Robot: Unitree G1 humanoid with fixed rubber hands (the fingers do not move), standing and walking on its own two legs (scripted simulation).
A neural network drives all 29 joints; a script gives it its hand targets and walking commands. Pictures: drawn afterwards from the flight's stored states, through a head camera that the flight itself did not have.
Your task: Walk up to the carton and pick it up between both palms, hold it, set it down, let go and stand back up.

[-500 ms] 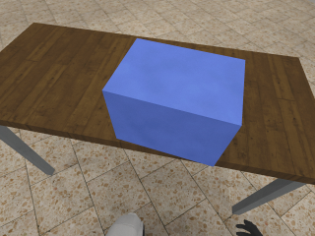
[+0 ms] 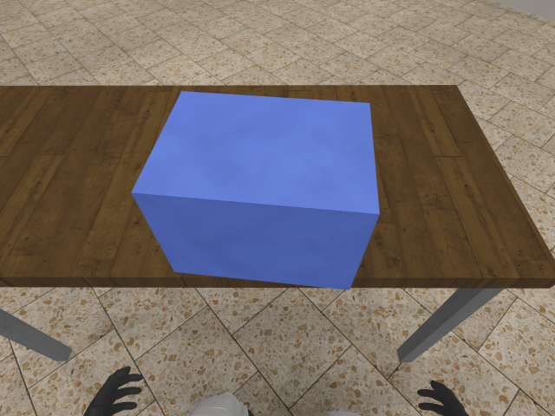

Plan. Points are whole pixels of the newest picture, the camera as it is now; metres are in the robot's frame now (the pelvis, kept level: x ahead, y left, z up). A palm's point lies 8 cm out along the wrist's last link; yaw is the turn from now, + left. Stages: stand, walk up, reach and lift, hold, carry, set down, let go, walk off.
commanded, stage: walk up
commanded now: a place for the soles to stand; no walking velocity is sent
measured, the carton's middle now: (266, 192) +0.42 +0.03 +0.06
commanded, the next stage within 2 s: reach and lift in 1.52 s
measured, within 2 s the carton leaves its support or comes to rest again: neither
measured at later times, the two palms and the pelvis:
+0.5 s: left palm out of the picture +0.10 +0.25 -0.10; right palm out of the picture +0.07 -0.26 -0.11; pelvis +0.03 +0.01 +0.01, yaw -3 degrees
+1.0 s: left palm (108, 389) +0.16 +0.26 -0.09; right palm out of the picture +0.10 -0.25 -0.11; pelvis +0.04 +0.03 +0.00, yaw -8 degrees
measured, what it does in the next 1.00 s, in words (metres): stands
